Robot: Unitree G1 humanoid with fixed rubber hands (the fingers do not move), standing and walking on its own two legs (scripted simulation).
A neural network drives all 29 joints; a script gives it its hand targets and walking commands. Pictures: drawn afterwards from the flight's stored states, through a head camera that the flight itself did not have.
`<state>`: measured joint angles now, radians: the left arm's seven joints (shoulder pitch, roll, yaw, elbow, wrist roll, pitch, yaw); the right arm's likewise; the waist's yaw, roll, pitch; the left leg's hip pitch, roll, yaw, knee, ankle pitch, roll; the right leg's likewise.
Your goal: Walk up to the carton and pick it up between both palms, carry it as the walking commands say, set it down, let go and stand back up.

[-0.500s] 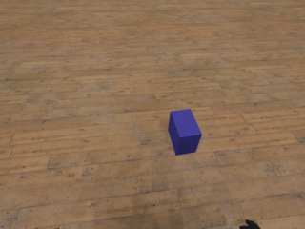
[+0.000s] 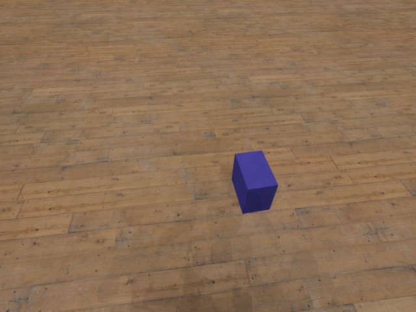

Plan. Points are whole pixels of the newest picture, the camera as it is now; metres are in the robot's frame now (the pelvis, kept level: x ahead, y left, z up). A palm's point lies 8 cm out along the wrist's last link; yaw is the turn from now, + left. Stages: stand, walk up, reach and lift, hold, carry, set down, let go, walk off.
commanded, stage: stand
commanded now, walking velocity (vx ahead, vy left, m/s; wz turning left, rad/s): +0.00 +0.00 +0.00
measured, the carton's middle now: (252, 181) +0.92 -0.27 -0.66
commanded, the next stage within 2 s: walk up in 0.82 s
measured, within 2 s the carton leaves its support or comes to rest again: neither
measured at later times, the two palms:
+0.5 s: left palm out of the picture +0.08 +0.29 -0.11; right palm out of the picture +0.08 -0.30 -0.12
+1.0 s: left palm out of the picture +0.07 +0.29 -0.11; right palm out of the picture +0.09 -0.30 -0.11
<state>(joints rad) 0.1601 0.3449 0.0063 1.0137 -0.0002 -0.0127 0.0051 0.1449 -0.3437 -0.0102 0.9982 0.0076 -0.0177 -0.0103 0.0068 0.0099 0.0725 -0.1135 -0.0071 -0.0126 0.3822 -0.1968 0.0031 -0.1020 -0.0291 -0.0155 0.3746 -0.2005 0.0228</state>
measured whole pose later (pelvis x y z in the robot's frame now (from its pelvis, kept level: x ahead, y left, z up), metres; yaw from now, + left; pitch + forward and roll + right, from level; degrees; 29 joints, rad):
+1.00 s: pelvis +0.00 -0.01 +0.00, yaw +1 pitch -4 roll +0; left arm 0.16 0.33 0.01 1.03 -0.01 -0.02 0.01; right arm 0.15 -0.35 -0.02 1.03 0.01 -0.02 -0.02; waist 0.01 0.01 0.07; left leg -0.10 0.00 -0.02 0.35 -0.18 -0.01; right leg -0.09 -0.02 -0.03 0.34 -0.19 0.01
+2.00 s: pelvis +0.32 -0.07 +0.00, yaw -12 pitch -1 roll +0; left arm 0.13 0.24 0.07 1.01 0.03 0.02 -0.02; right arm 0.30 -0.18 -0.05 1.08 -0.04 -0.06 -0.01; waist -0.05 -0.05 0.07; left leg -0.22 0.03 0.15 0.43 -0.20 0.03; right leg -0.52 -0.09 -0.05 1.01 -0.34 0.03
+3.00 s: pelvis +0.47 -0.12 +0.00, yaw -13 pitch -2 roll +0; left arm 0.26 0.15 0.02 1.15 0.00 0.00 0.03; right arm 0.22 -0.16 -0.02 1.12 -0.01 -0.01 -0.03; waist 0.00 -0.01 0.03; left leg -0.16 0.00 0.09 0.37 -0.18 0.04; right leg -0.09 -0.08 -0.09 0.35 -0.22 0.05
